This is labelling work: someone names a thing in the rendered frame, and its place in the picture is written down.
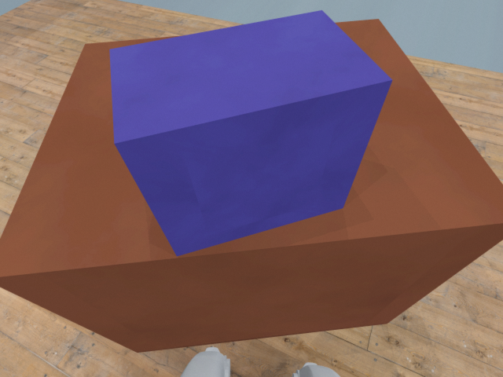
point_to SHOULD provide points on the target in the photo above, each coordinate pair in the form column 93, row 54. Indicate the pedestal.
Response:
column 83, row 243

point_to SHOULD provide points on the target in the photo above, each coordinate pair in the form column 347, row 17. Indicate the robot left thigh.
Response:
column 208, row 364

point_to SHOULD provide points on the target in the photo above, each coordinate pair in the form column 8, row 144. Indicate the carton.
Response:
column 243, row 129

